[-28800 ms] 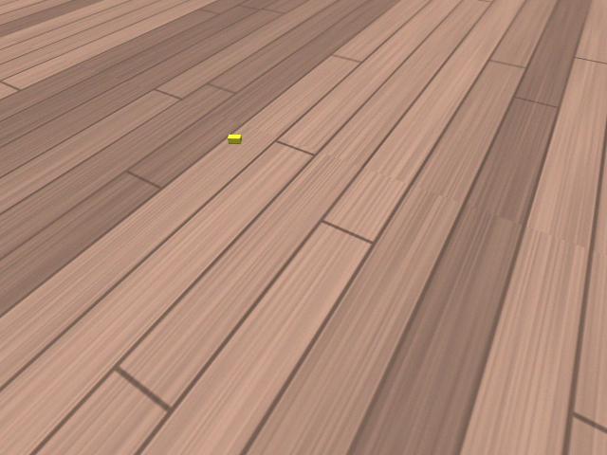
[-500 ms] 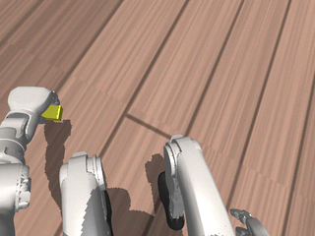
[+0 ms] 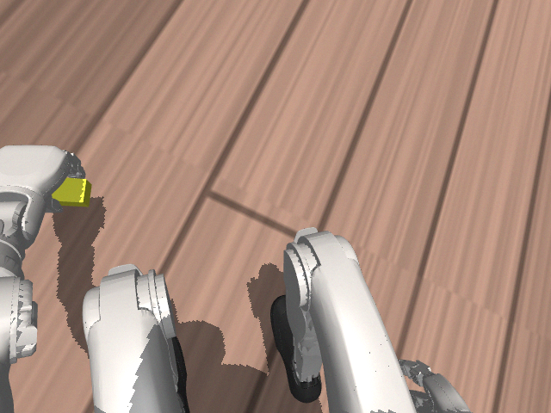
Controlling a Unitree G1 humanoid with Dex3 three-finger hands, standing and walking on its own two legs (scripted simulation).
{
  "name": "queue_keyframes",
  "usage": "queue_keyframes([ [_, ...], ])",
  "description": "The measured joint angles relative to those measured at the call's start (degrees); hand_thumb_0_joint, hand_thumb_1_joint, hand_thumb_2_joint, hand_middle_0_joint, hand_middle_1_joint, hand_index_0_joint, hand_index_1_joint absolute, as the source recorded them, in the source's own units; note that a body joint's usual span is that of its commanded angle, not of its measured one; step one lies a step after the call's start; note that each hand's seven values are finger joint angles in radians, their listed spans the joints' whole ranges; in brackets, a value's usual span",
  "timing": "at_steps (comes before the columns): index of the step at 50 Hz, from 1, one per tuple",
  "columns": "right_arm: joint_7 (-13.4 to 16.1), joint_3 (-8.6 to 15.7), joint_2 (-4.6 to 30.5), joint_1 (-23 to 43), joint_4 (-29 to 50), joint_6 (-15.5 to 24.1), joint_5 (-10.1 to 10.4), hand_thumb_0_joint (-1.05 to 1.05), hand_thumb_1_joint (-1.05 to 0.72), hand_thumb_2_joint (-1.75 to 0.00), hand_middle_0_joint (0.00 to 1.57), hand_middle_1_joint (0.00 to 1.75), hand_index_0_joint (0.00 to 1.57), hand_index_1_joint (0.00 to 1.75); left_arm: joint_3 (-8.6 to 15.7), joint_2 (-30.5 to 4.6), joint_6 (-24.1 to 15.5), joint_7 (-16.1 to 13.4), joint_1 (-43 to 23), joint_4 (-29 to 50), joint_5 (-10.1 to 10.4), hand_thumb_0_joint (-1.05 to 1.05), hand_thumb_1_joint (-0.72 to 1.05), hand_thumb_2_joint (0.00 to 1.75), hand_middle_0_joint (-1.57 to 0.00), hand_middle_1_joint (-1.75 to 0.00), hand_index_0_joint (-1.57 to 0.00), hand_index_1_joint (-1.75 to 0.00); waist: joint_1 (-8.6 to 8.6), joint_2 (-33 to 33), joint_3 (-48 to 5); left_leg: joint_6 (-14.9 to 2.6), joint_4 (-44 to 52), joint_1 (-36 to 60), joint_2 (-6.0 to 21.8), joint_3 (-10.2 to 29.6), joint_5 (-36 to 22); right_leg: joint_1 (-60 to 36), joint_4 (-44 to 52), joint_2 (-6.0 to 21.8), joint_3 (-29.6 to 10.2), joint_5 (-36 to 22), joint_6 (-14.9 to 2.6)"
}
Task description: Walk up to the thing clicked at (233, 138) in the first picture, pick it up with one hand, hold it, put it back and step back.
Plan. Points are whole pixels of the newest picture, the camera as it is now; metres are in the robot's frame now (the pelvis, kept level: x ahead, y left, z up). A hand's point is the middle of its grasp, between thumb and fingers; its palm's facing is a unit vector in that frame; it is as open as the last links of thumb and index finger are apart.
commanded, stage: lower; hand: left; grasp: from above
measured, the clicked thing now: (62, 191) +0.46 +0.26 -0.21
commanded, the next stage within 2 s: rest in 0.22 s
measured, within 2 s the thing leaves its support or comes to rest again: rests again in 1.44 s
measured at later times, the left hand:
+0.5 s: hand (64, 199) +0.45 +0.27 -0.23, palm faces -0.48 +0.01 -0.87, open 6.6 cm
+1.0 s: hand (75, 205) +0.45 +0.26 -0.26, palm faces -0.49 +0.00 -0.87, open 6.6 cm
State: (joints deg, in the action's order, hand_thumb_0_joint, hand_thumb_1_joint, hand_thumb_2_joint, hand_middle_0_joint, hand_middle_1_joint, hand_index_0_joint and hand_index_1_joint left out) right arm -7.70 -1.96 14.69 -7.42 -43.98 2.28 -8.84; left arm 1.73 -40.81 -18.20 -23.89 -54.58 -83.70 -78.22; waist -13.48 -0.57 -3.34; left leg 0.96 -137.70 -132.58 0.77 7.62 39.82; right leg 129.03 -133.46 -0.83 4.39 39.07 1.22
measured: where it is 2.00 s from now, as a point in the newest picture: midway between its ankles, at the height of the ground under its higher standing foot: (238, 385)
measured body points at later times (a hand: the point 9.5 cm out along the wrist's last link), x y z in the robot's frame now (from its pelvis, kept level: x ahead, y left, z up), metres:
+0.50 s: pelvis +0.01 +0.00 -0.03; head +0.26 +0.08 +0.34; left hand +0.47 +0.26 -0.18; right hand +0.05 -0.27 -0.12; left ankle +0.07 +0.13 -0.30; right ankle +0.10 -0.12 -0.30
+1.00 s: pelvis +0.00 +0.01 -0.04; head +0.26 +0.10 +0.32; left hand +0.47 +0.26 -0.21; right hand +0.04 -0.26 -0.11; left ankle +0.07 +0.13 -0.30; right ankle +0.10 -0.12 -0.30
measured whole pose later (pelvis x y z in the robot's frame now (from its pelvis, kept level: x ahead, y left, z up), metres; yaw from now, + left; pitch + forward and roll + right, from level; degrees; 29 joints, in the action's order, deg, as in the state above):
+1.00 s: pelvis +0.00 +0.01 -0.04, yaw -5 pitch +30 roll -11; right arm -12.0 -9.9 16.4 -5.3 -44.1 8.0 -16.0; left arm 3.5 -49.1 -19.0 -35.4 -55.1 -95.8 -81.8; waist -19.1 -5.2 3.1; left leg 0.8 -147.2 -135.8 0.9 12.7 42.2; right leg 130.6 -138.9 -2.6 8.2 39.2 2.5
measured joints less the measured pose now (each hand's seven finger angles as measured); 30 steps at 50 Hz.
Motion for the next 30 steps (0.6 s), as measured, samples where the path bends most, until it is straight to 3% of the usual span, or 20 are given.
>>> queue_keyframes([
  [9,-0.41,-1.31,0.41,1.07,0.07,0.48,-1.13,0.00,-0.93,-0.90,0.20,0.30,0.20,0.30,0.27,-1.89,-1.82,-1.19,-0.81,-3.28,-0.79,-0.01,0.49,0.04,-1.02,-0.06,-1.08,-0.04,-0.96,-1.17,1.82,0.16,-2.09,-1.26,-0.10,0.96,0.01,0.95,-1.48,-0.19,0.73,-0.26,0.06],
  [19,-1.14,-2.30,0.42,1.19,-0.48,1.41,-2.69,0.00,-0.93,-0.90,0.20,0.30,0.20,0.30,2.57,-3.89,-2.43,-5.88,-0.03,-4.39,-3.45,-0.01,0.49,0.04,-1.02,-0.07,-1.08,-0.04,-2.33,-2.25,3.10,0.35,-4.93,-2.71,-0.08,2.03,1.07,2.23,-3.62,-0.54,1.49,0.30,0.22],
  [30,-2.60,-4.44,0.28,1.98,-0.06,3.15,-4.49,0.00,-0.92,-0.90,0.20,0.30,0.20,0.30,3.34,-5.32,-0.15,-7.69,-1.16,-8.16,-2.98,-0.02,0.50,0.03,-1.01,-0.06,-1.07,-0.03,-3.84,-2.53,4.89,0.36,-6.78,-3.16,0.07,2.89,2.18,2.61,-4.82,-0.92,2.10,0.86,0.45],
])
